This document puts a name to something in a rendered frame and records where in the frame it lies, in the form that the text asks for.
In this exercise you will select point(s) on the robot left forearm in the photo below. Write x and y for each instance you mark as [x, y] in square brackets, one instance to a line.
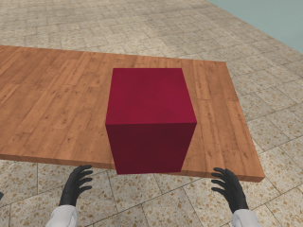
[63, 216]

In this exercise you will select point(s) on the left robot hand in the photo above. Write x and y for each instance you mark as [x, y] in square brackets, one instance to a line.
[72, 190]

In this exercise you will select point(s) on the right robot hand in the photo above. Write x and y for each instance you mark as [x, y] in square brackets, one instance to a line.
[232, 192]

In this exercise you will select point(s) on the table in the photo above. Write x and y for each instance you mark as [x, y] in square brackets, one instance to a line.
[54, 102]

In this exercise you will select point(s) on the carton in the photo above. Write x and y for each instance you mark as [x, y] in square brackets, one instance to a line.
[150, 120]

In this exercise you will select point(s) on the robot right forearm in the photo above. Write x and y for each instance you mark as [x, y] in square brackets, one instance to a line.
[245, 218]

